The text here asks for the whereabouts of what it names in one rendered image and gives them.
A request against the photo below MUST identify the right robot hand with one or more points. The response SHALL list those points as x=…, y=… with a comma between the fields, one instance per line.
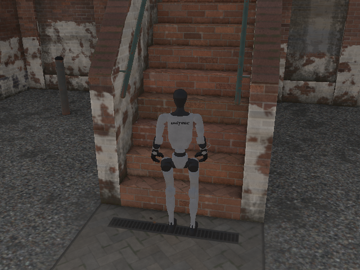
x=204, y=156

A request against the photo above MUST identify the right robot upper arm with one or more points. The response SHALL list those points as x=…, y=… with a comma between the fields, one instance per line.
x=199, y=128

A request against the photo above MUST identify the left robot forearm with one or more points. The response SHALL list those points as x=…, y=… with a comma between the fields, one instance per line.
x=155, y=148

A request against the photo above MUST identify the left robot shin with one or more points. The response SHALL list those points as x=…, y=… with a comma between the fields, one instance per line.
x=170, y=205

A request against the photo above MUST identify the right robot forearm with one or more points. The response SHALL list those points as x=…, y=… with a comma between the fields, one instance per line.
x=203, y=147

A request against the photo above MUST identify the left robot hand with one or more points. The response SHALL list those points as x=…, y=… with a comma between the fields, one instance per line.
x=154, y=157

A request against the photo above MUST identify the left robot upper arm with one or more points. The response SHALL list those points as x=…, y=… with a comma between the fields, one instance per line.
x=160, y=128

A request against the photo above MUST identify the right robot thigh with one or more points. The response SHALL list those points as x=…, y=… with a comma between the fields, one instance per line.
x=193, y=169

